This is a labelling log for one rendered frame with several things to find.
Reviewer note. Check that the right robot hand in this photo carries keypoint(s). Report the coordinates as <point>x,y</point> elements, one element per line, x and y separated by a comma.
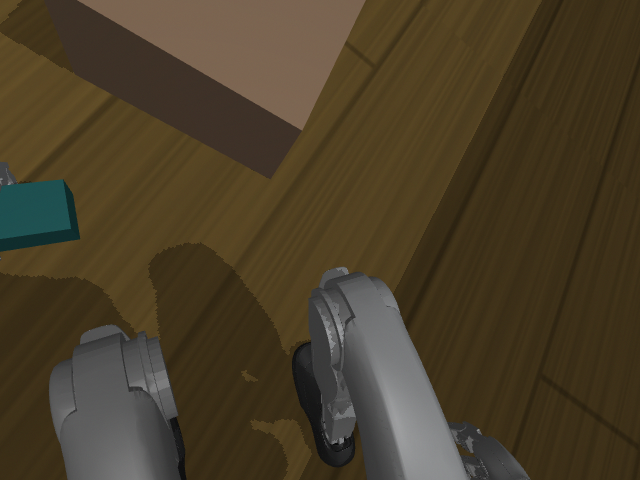
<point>493,461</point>

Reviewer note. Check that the right robot foot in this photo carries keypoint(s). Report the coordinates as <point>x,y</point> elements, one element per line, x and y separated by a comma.
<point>335,455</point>

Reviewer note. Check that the left robot hand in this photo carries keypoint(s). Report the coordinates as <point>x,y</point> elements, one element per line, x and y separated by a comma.
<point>6,177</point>

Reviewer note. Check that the left robot foot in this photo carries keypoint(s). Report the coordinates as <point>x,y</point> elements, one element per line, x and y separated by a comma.
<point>180,447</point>

